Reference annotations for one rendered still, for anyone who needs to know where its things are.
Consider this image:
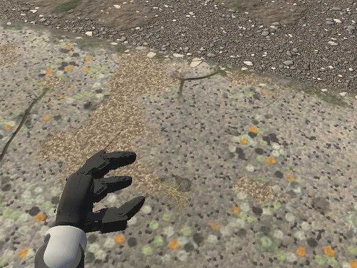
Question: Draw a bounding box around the left robot hand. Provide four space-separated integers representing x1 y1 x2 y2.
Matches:
54 150 145 234

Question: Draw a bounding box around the left robot forearm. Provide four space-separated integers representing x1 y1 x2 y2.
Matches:
34 226 87 268

